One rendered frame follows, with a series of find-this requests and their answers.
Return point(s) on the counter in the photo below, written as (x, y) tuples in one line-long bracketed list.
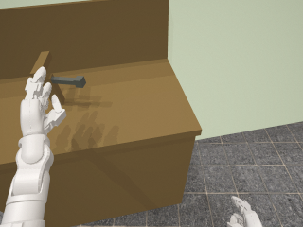
[(126, 143)]

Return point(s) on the robot left forearm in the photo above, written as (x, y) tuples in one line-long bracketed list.
[(28, 192)]

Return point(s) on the tap lever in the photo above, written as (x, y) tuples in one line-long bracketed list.
[(78, 81)]

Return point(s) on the robot left hand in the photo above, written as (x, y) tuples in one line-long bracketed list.
[(33, 118)]

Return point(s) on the robot right hand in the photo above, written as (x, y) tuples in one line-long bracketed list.
[(249, 218)]

